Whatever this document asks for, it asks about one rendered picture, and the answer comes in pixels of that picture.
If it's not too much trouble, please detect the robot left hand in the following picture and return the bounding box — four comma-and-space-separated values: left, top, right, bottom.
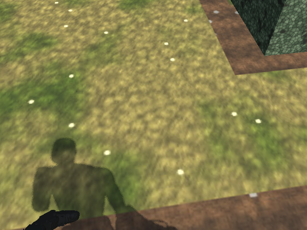
23, 210, 80, 230

